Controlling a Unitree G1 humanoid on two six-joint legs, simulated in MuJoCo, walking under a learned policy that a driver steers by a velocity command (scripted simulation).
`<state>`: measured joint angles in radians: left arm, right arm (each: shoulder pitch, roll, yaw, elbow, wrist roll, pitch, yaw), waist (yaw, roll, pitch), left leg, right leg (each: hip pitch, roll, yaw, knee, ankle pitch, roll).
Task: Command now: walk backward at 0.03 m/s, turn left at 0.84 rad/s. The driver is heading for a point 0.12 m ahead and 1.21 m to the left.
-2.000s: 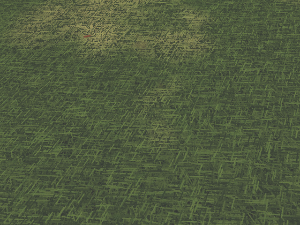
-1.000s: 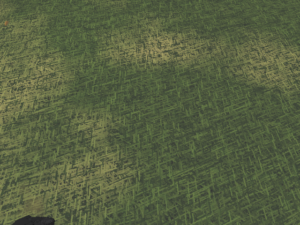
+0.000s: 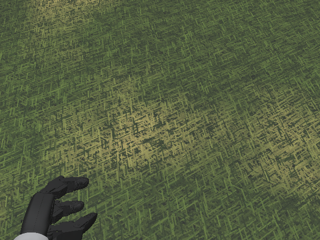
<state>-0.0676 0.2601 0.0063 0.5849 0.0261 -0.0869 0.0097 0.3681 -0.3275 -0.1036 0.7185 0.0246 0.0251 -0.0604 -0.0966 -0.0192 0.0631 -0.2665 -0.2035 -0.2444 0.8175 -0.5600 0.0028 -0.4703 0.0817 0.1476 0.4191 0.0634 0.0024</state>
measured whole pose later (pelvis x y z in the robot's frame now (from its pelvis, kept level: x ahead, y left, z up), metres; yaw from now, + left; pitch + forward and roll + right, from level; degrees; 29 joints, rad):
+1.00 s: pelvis +0.44 +0.23 +0.01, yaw +54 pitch +1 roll -3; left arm 0.48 0.33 0.07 0.85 0.03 -0.09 0.00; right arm 0.04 -0.35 -0.05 0.60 -0.03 0.01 0.09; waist 0.07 0.06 0.00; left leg -0.80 0.06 0.02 1.14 -0.10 0.09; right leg 0.06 0.00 -0.24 0.30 -0.37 0.03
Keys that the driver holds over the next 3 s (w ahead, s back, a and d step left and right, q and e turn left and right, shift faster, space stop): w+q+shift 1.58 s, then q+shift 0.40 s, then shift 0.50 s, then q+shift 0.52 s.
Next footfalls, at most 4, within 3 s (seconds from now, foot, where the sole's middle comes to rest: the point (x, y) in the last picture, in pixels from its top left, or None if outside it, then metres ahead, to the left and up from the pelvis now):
0.34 left None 0.05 0.11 -0.75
0.70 right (132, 233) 0.47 0.09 -0.75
1.18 left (18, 214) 0.59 0.54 -0.75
1.58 right None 0.86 0.91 -0.75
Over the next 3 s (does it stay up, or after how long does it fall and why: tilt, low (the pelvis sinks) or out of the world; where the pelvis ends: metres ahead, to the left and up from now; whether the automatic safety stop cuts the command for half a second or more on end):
stays up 0.71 1.13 0.03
